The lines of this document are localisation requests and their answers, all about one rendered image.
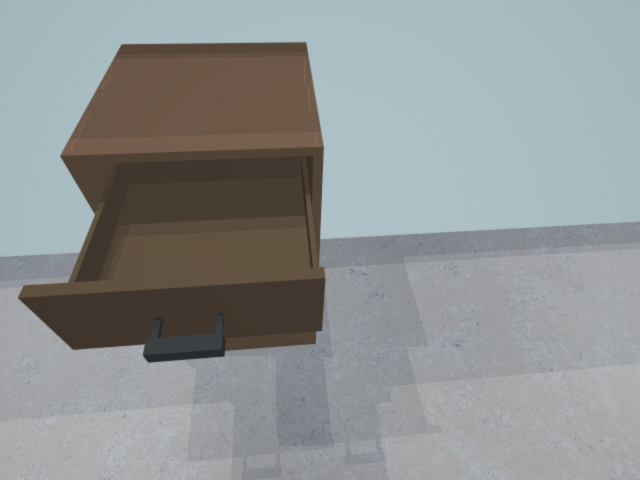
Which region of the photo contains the handle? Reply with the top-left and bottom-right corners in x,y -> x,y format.
143,313 -> 226,363

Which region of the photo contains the cabinet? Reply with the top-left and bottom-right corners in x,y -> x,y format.
60,42 -> 324,351

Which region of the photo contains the drawer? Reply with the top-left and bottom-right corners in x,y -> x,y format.
18,156 -> 325,350

